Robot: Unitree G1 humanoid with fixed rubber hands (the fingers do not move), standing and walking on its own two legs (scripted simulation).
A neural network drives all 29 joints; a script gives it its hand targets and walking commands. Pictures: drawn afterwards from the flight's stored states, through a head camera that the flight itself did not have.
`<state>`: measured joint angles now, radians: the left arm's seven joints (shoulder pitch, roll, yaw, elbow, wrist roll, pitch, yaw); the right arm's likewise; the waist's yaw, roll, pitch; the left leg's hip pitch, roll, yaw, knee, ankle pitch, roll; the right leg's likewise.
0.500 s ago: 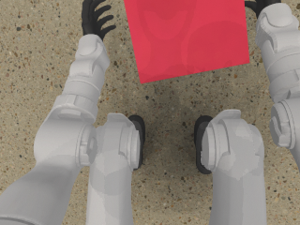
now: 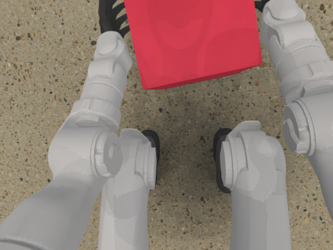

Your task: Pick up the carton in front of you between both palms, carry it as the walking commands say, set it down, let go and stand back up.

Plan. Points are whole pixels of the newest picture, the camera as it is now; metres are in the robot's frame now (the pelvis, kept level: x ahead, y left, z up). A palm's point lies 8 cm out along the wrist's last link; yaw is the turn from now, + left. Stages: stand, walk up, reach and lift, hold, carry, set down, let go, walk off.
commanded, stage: reach and lift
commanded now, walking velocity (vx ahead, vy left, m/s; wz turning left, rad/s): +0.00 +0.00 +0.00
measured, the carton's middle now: (190, 36) +0.51 -0.05 -0.24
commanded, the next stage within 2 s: none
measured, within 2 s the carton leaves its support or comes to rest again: neither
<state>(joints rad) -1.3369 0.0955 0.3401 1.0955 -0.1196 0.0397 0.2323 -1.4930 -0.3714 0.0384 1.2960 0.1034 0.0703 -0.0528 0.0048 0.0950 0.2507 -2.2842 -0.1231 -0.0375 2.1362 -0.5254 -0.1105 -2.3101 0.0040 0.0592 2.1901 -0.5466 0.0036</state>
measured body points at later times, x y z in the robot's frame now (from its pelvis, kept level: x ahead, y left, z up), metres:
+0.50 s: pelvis +0.00 +0.01 +0.08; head +0.26 -0.06 +0.45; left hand +0.50 +0.09 +0.01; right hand +0.50 -0.22 +0.00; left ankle +0.13 +0.13 -0.34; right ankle +0.11 -0.12 -0.34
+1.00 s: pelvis +0.04 +0.01 +0.21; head +0.23 -0.03 +0.62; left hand +0.48 +0.10 +0.16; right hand +0.46 -0.21 +0.15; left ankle +0.13 +0.13 -0.34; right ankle +0.11 -0.12 -0.34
